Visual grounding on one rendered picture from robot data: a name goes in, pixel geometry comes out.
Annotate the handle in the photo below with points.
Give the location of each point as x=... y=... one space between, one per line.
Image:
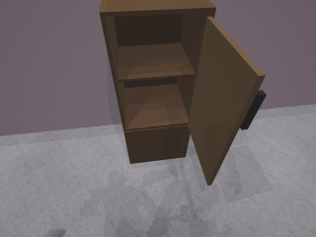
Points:
x=253 y=109

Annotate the cupboard door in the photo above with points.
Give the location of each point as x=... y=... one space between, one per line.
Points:
x=226 y=85

